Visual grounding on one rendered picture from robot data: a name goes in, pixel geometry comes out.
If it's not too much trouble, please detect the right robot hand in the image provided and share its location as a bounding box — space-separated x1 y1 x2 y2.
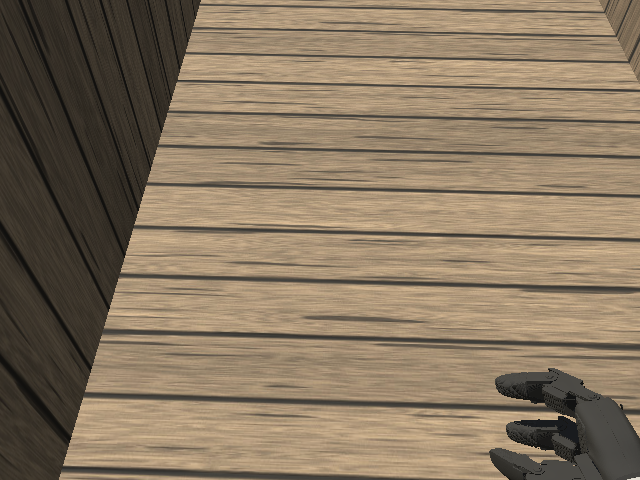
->
489 368 640 480

